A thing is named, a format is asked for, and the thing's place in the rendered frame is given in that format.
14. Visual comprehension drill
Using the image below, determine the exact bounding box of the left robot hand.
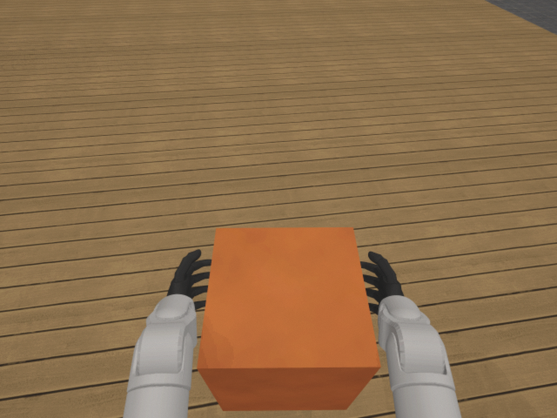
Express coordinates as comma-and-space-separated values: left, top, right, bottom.
167, 249, 211, 310

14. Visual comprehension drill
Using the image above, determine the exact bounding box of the right robot hand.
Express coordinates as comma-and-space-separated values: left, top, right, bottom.
360, 252, 405, 315

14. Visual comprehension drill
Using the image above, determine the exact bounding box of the right robot forearm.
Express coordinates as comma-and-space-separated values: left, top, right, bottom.
378, 295, 461, 418

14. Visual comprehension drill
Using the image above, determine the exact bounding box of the left robot forearm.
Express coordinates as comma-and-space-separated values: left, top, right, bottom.
123, 294, 198, 418

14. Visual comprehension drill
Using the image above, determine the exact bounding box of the carton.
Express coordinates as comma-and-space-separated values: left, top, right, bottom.
197, 227, 381, 411

